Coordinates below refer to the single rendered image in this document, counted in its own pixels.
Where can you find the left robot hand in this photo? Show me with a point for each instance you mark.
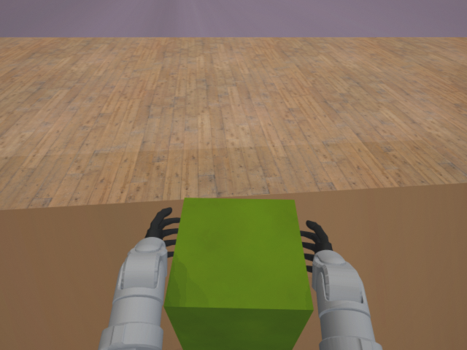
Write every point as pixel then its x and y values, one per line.
pixel 157 225

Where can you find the left robot forearm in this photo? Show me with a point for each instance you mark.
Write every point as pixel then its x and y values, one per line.
pixel 135 319

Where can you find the right robot forearm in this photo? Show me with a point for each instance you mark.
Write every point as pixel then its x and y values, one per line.
pixel 343 310

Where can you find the right robot hand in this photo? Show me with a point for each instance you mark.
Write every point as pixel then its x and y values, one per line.
pixel 320 239

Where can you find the carton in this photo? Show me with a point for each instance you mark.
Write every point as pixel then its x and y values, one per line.
pixel 238 278

